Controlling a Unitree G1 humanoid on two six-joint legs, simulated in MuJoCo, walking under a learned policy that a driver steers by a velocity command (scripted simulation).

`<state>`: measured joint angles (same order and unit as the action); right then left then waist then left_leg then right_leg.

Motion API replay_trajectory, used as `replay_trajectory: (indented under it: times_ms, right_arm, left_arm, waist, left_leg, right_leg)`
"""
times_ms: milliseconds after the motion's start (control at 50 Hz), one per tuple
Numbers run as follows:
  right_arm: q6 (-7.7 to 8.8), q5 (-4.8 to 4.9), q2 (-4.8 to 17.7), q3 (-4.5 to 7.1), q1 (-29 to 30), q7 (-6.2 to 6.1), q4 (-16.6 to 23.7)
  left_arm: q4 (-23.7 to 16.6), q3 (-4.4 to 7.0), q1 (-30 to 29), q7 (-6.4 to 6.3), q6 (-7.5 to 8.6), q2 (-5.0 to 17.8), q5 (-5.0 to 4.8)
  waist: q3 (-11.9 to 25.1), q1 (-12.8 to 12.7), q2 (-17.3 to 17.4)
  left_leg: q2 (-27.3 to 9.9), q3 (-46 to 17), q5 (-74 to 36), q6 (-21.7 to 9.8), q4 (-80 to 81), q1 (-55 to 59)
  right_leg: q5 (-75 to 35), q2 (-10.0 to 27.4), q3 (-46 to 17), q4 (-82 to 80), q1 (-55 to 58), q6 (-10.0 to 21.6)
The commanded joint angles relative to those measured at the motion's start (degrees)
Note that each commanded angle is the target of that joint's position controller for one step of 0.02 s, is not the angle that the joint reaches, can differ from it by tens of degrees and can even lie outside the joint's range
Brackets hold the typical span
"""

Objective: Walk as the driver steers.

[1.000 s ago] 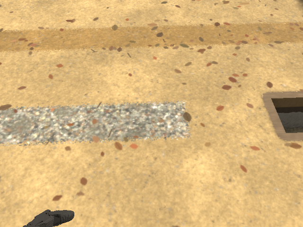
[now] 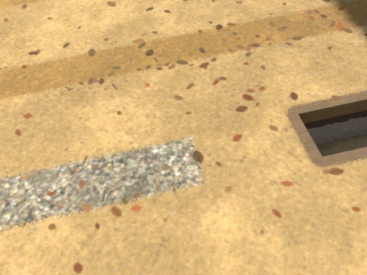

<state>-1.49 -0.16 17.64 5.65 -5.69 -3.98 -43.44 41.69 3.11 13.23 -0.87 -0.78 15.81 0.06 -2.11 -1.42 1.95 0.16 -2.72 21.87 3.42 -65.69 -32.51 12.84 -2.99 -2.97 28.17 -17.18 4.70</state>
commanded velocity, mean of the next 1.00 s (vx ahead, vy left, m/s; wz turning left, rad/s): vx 0.32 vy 0.00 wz -0.09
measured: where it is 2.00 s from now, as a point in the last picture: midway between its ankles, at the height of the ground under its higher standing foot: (206, 180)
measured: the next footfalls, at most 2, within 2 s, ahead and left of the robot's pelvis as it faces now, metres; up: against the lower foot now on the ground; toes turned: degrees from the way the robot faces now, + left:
left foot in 0.42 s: +0.07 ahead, +0.14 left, +0.00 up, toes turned -5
right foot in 0.84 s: +0.38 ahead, -0.14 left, +0.00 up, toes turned -5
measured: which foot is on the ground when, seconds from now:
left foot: up 0.00-0.40, down 0.42-0.86, up 0.88-1.00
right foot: down 0.00-0.42, up 0.44-0.82, down 0.84-1.00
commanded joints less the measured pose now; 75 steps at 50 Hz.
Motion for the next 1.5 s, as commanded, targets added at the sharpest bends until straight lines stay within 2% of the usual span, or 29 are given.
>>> replay_trajectory:
  times_ms: [20, 160, 280, 380, 420, 440, 460, 500, 560, 640, 760, 800, 840, 860, 880, 900, 920, 960, 1020, 1100, 1200, 1300, 1340, 1380, 1400, 1420, 1440, 1460, 1500]
  right_arm:
    - [0.93, 0.34, 3.6, 0.75, -0.2, 0.10, 2.7]
    - [1.18, 0.52, 3.3, 0.06, 0.5, 0.93, 1.8]
    - [4.39, 1.39, 4.3, -0.39, 2.0, 2.70, 1.2]
    - [7.34, 1.28, 2.6, -0.99, -4.6, 4.21, -2.7]
    - [7.61, 0.88, 5.5, -0.36, -14.6, 3.68, -5.5]
    - [7.42, 0.64, 11.0, 0.89, -18.0, 3.59, -6.5]
    - [7.57, 0.40, 10.7, 1.13, -18.1, 3.86, -6.3]
    - [7.77, 0.68, 6.6, -0.23, -14.0, 3.63, -4.6]
    - [7.26, 0.54, 5.4, -1.00, -13.4, 3.84, -4.1]
    - [6.53, 0.62, 6.2, -1.09, -14.7, 3.59, -4.5]
    - [6.07, 1.73, 8.6, -0.58, -18.3, 3.60, -6.0]
    - [5.54, 1.69, 9.7, -0.22, -17.5, 3.47, -5.9]
    - [5.08, 1.06, 8.2, -0.91, -17.2, 3.21, -5.4]
    - [5.71, 0.51, 2.3, -2.72, -22.3, 3.45, -3.3]
    - [6.92, 1.03, 0.7, -3.50, -23.7, 3.67, -4.4]
    - [7.73, 2.72, 6.7, -1.73, -18.8, 4.16, -3.0]
    - [8.17, 3.17, 7.2, -1.69, -13.7, 4.33, -1.5]
    - [7.76, 1.53, 5.9, -1.37, -11.7, 3.91, -1.3]
    - [5.36, 1.74, 2.6, -1.81, -15.2, 3.82, -2.9]
    - [4.71, 1.37, 2.6, -1.67, -8.9, 3.53, -0.8]
    - [5.58, 1.21, 0.8, -2.56, 0.2, 5.08, 2.1]
    - [5.50, 1.40, 1.0, -2.83, 6.2, 7.10, 6.9]
    - [5.30, 1.37, 2.8, -1.98, 4.1, 7.61, 7.9]
    - [4.90, 1.47, 6.9, 0.48, -8.3, 7.19, 5.7]
    - [4.43, 1.62, 11.1, 2.43, -18.0, 6.18, 3.7]
    - [4.42, 1.84, 17.2, 3.55, -19.4, 5.57, 3.6]
    - [5.05, 1.45, 13.2, 2.26, -20.8, 5.69, 5.2]
    - [5.46, 0.81, 10.3, 1.41, -19.0, 5.68, 4.9]
    - [5.73, 0.84, 7.5, 0.59, -11.6, 5.54, 6.3]
  left_arm:
    - [-4.3, 1.76, -1.1, -1.11, 0.98, 8.0, -0.17]
    - [-3.4, 1.34, -1.3, -1.08, 0.51, 7.2, 0.54]
    - [-1.1, 1.90, 0.6, -0.43, 0.99, 9.6, -0.21]
    - [-1.3, 1.48, -1.8, -0.02, 1.42, 8.2, -1.10]
    - [-2.7, 0.02, -5.3, 0.55, 2.25, 3.3, -0.53]
    - [-4.3, -0.31, -5.0, 0.79, 3.34, 1.4, -0.84]
    - [-5.2, 0.88, -7.4, 0.70, 4.28, 6.4, -1.24]
    - [-3.6, 1.58, -5.1, 1.47, 5.18, 7.6, -1.88]
    - [-4.1, 1.44, -7.6, 2.15, 5.57, 5.9, -0.70]
    - [-5.7, 0.02, -12.5, 2.78, 5.77, 2.0, -0.78]
    - [-8.0, 0.20, -16.8, 3.78, 5.98, 4.1, -1.54]
    - [-7.3, 1.18, -12.6, 3.63, 6.00, 6.4, -1.36]
    - [-2.6, 3.46, 4.1, 2.64, 5.54, 10.4, -1.19]
    - [-1.3, 4.70, 12.0, 2.18, 5.19, 16.2, 0.52]
    - [0.0, 3.96, 14.3, 2.56, 5.02, 14.1, -0.33]
    - [-0.3, 2.60, 9.7, 2.65, 5.10, 10.4, -0.62]
    - [-0.8, 2.10, 5.6, 2.52, 5.07, 8.8, -0.65]
    - [-1.2, 1.30, -0.5, 2.81, 5.62, 6.2, 0.29]
    - [-0.1, 1.41, -2.6, 2.90, 7.09, 5.1, 0.05]
    - [2.6, 2.04, -0.2, 2.01, 7.87, 6.7, 0.70]
    - [4.1, 2.30, 1.7, 1.09, 7.47, 8.4, 0.26]
    - [6.5, 2.88, 5.7, 0.54, 5.01, 9.8, -0.98]
    - [6.0, 3.31, 4.5, 0.10, 3.92, 11.4, -0.94]
    - [5.1, 3.38, 3.0, -0.56, 2.84, 12.0, -0.90]
    - [4.1, 2.67, 3.5, -0.99, 3.00, 10.8, -0.28]
    - [1.2, -0.15, 9.0, 0.06, 4.71, 1.9, 1.38]
    - [1.0, 0.07, 5.2, 1.00, 7.24, 5.5, -0.14]
    - [-0.9, 0.92, -0.3, 1.64, 8.62, 8.6, -2.32]
    - [-1.5, 0.73, -3.1, 1.10, 9.48, 7.9, -0.81]
  waist:
    - [8.0, 0.9, -7.0]
    - [5.3, -0.6, -9.0]
    - [0.7, -2.8, -9.3]
    - [2.1, 1.7, -6.6]
    - [4.5, 6.0, -0.4]
    - [3.9, 5.2, 10.8]
    - [-1.5, 6.7, 9.5]
    - [-3.3, 4.4, 5.5]
    - [-3.1, 4.5, 4.4]
    - [-3.1, 5.9, 4.6]
    - [-4.6, 5.5, 5.2]
    - [-1.2, 2.1, 5.8]
    - [9.9, -6.4, 3.8]
    - [20.6, -6.1, -9.0]
    - [28.2, -5.6, -18.9]
    - [18.3, -5.3, -14.5]
    - [10.6, -4.2, -10.6]
    - [4.1, -0.1, -6.4]
    - [2.6, 2.9, -7.1]
    - [-1.0, 1.8, -4.5]
    - [-3.3, -1.6, -3.1]
    - [-4.4, -3.2, -3.1]
    - [-1.1, -1.1, -5.3]
    - [7.0, 6.1, -6.3]
    - [12.7, 10.4, -2.7]
    - [18.1, 4.8, 12.5]
    - [25.8, 7.8, 7.4]
    - [18.2, 8.9, 4.7]
    - [8.4, 4.4, -2.5]
  left_leg:
    - [-1.3, -2.5, -3.8, 0.9, 1.1, -4.5]
    - [-3.4, -2.0, -4.0, 2.1, 18.9, 4.5]
    - [-2.0, 0.9, 0.3, -1.0, 29.2, 6.1]
    - [-0.2, 3.5, -9.0, -6.1, 44.0, 21.8]
    - [-9.0, -6.3, -5.1, -9.4, 46.5, 37.1]
    - [-17.7, -22.3, 5.0, -15.3, 51.9, 41.8]
    - [-23.8, -31.6, 10.7, -19.7, 55.7, 39.6]
    - [-19.5, -25.5, 10.3, -17.3, 56.3, 39.8]
    - [-15.2, -15.6, -5.1, -15.0, 58.1, 37.2]
    - [-10.1, -4.7, -19.8, -13.7, 58.6, 29.4]
    - [-14.4, -4.4, -24.6, -12.7, 57.0, 31.6]
    - [-14.8, -3.1, -40.2, -11.4, 50.6, 34.1]
    - [-10.5, 1.0, -48.4, -8.5, 29.6, 25.8]
    - [-3.5, 3.9, -26.9, -4.8, 6.4, 4.9]
    - [2.4, -2.7, 9.7, -4.2, -5.9, -2.1]
    - [-1.4, -4.8, 8.5, -5.2, -10.9, -8.3]
    - [-4.2, -2.6, 4.2, -6.1, -10.1, -9.6]
    - [-8.2, -1.7, -3.5, -6.1, -3.4, -5.1]
    - [-9.6, -1.7, -7.1, -4.9, -0.5, -0.9]
    - [-8.9, -4.1, -17.8, -3.4, 8.5, -7.6]
    - [-6.5, 0.4, -29.9, -4.0, 24.6, -5.1]
    - [-5.0, 3.1, -21.9, -6.6, 31.5, -9.9]
    - [-1.8, 6.6, -15.7, -8.5, 31.6, -4.2]
    - [3.2, 9.1, -14.4, -11.5, 33.5, 13.3]
    - [-0.2, 1.2, -15.5, -14.4, 34.5, 31.3]
    - [-15.4, -30.5, -7.4, -25.0, 38.0, 52.5]
    - [-19.9, -47.0, -1.6, -28.2, 46.9, 57.9]
    - [-18.0, -38.0, -4.8, -24.7, 48.0, 53.5]
    - [-13.3, -25.1, -16.4, -21.3, 48.6, 36.6]
  right_leg:
    - [-21.4, 14.1, -15.7, -8.8, 13.4, 7.0]
    - [-2.7, 12.7, -16.8, -12.4, 10.2, 7.1]
    - [18.3, 14.5, -24.2, -17.4, 10.8, 9.4]
    - [16.2, 11.0, -20.6, -13.7, 3.9, 7.6]
    - [14.4, 5.6, -12.9, 0.2, -9.5, 3.0]
    - [15.6, -2.2, -1.0, 13.7, -21.0, -0.6]
    - [20.7, 0.3, -0.3, 22.8, -29.7, -1.9]
    - [12.3, 4.7, -1.9, 29.5, -33.7, -2.5]
    - [2.3, 7.2, 0.4, 27.2, -32.1, -4.1]
    - [-8.9, 6.0, 4.5, 14.1, -21.9, -6.0]
    - [-11.5, 4.7, 3.8, 2.8, -14.5, -3.2]
    - [-8.4, 3.0, 5.0, 1.8, -7.5, -1.0]
    - [-9.5, 3.6, 4.3, 2.6, 17.1, 2.7]
    - [-1.6, 19.3, -18.5, 1.9, 40.2, 10.2]
    - [7.6, 25.8, -39.6, -9.2, 42.9, 14.3]
    - [12.4, 23.8, -34.5, -11.3, 35.8, 11.6]
    - [9.6, 21.6, -26.4, -12.2, 27.2, 9.8]
    - [-0.4, 17.1, -16.7, -15.7, 13.3, 8.3]
    - [-5.7, 16.2, -9.2, -20.6, 6.4, 9.1]
    - [-10.5, 16.2, -1.9, -23.3, 7.4, 8.6]
    - [-14.0, 15.4, 6.8, -24.3, 10.1, 6.0]
    - [-22.3, 18.9, 9.3, -18.5, 23.8, 4.4]
    - [-41.2, 18.8, 11.2, -11.3, 25.9, 2.8]
    - [-54.1, 16.5, 13.8, 6.8, 22.6, 0.4]
    - [-42.3, 14.3, 13.9, 22.9, 10.1, -1.8]
    - [9.6, 2.7, 11.5, 44.5, -17.0, -5.9]
    - [20.8, -0.1, -2.0, 52.9, -24.7, -5.5]
    - [15.9, 3.3, -3.6, 52.6, -29.5, -4.2]
    - [8.3, 7.8, -2.5, 42.4, -25.5, -3.7]
Keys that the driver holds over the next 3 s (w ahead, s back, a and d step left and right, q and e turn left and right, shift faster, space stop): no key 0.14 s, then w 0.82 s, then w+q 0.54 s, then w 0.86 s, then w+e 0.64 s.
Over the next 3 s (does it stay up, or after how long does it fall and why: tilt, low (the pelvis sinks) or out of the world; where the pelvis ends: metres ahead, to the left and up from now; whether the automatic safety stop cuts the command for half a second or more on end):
stays up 1.40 0.16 -0.03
